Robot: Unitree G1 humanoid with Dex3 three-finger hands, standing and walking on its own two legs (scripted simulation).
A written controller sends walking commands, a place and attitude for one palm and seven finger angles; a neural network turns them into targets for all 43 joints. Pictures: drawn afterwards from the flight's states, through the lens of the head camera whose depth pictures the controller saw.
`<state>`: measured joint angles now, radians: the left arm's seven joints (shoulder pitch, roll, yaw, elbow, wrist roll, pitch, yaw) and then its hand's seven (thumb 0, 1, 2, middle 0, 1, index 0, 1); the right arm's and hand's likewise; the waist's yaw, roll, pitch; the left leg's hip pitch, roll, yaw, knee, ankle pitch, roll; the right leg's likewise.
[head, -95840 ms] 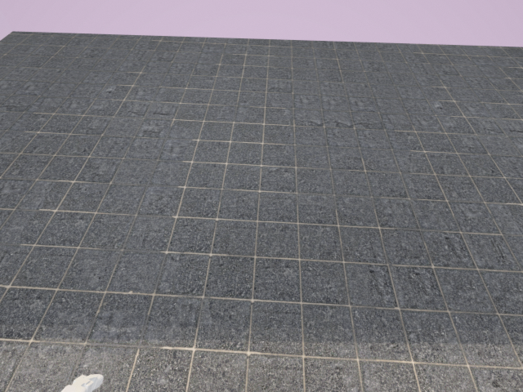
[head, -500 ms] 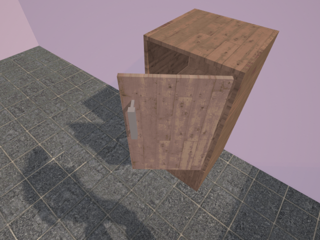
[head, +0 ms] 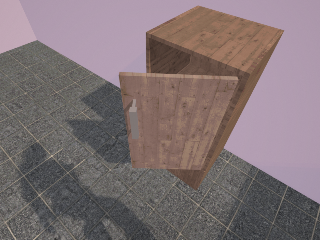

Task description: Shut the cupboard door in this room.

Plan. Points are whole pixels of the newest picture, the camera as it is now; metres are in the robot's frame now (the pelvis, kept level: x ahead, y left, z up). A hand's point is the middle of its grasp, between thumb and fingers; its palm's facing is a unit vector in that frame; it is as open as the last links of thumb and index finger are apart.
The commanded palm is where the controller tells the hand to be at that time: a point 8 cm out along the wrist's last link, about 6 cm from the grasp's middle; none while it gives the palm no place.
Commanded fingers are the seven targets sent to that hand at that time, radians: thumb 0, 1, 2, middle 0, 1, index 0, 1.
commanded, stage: shuffle to correct the standing spot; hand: left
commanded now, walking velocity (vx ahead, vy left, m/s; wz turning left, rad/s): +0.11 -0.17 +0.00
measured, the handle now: (135, 120) +0.51 +0.12 -0.05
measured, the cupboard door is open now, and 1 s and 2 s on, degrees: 37 37 37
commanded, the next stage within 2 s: come to a stop and stand still in 0.58 s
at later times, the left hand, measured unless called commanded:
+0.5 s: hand out of the picture +0.01 +0.12 -0.19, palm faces +0.07 -0.99 -0.15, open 7.4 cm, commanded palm none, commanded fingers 0.00 0.90 0.90 -0.20 -0.30 -0.20 -0.30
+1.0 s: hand (135, 236) +0.17 +0.08 -0.18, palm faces +0.02 -0.98 -0.22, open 7.4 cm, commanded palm none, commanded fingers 0.00 0.90 0.90 -0.20 -0.30 -0.20 -0.30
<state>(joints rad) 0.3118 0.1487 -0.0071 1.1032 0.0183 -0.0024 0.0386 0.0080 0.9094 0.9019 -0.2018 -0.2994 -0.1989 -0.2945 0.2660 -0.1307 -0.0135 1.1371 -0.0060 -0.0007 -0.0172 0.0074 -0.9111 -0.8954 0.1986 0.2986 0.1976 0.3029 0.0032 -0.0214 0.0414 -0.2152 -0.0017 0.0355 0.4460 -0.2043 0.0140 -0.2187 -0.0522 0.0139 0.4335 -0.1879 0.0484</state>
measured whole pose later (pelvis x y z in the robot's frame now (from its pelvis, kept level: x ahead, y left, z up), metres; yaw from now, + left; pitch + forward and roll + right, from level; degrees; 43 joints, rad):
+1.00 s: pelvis +0.09 -0.10 -0.01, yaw +1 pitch -1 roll -1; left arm 0.15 0.15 0.04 0.99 0.03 0.01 0.04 0.01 0.91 0.90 -0.20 -0.30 -0.20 -0.29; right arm 0.23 -0.19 -0.06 1.07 -0.01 0.04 -0.04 0.01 -0.91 -0.90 0.20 0.30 0.20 0.30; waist -0.02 0.02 0.11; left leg -0.34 0.02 0.05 0.89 -0.55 -0.02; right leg -0.31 -0.10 -0.09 0.60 -0.27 0.04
